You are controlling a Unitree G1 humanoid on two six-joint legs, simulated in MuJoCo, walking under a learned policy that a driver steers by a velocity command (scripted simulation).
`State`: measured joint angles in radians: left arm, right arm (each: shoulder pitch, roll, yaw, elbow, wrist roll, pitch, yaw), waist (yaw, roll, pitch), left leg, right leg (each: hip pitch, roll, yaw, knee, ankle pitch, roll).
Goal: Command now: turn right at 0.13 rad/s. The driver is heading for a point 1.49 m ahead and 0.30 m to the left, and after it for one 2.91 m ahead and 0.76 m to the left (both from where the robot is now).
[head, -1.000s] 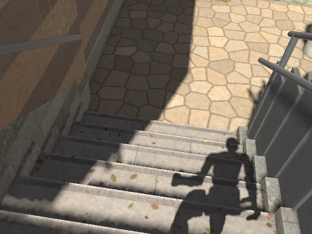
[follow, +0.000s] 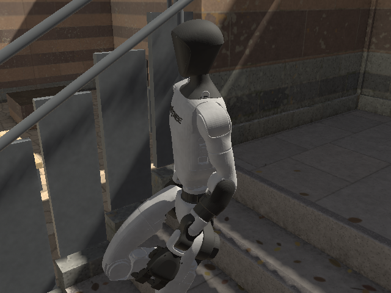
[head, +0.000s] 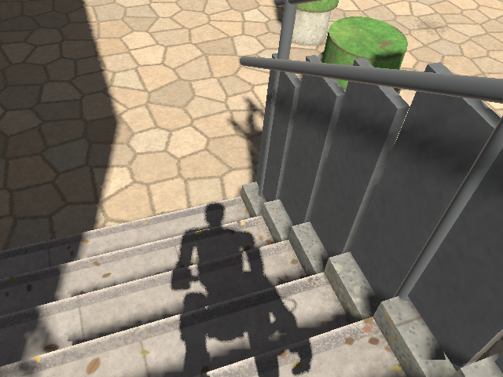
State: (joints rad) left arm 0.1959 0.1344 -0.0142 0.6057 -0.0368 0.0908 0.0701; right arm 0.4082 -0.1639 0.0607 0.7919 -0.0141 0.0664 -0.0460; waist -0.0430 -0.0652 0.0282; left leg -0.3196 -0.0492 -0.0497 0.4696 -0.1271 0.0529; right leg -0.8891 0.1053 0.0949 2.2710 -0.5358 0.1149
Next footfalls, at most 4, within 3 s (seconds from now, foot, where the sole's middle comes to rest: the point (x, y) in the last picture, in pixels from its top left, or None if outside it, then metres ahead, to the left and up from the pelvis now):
0.16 right None -0.04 -0.14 -0.60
0.46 left None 0.07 0.10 -0.77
1.72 right None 0.27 -0.20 -0.77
2.20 left None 0.50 -0.02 -0.94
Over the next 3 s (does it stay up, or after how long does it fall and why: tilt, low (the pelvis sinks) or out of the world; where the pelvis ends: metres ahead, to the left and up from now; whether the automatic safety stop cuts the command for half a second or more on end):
stays up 0.84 -0.12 -0.38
